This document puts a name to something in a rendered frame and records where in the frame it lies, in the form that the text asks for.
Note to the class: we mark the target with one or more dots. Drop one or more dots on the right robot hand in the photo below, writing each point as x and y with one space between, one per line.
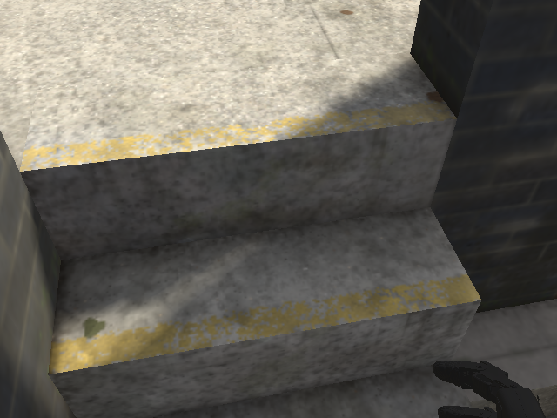
491 383

